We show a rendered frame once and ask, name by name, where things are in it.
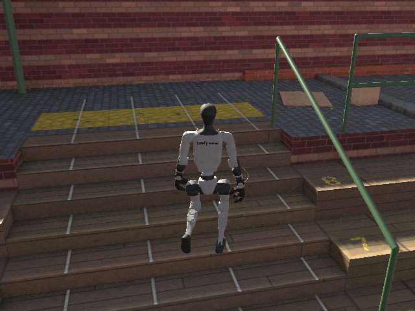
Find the robot left hand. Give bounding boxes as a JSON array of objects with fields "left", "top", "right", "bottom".
[{"left": 174, "top": 178, "right": 188, "bottom": 191}]

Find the robot left upper arm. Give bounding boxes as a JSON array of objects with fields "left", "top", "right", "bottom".
[{"left": 178, "top": 131, "right": 195, "bottom": 165}]

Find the robot right hand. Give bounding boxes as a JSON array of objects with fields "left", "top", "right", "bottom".
[{"left": 230, "top": 187, "right": 245, "bottom": 203}]

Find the robot left thigh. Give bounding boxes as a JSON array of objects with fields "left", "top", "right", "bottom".
[{"left": 186, "top": 180, "right": 201, "bottom": 211}]

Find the right robot shin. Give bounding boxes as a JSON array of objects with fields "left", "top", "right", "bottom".
[{"left": 218, "top": 202, "right": 229, "bottom": 245}]

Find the right robot forearm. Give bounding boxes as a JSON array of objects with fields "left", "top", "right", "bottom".
[{"left": 232, "top": 158, "right": 244, "bottom": 189}]

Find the left robot forearm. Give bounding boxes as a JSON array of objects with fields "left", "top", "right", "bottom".
[{"left": 175, "top": 156, "right": 185, "bottom": 180}]

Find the robot right upper arm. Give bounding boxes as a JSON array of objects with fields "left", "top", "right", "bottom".
[{"left": 221, "top": 132, "right": 238, "bottom": 168}]

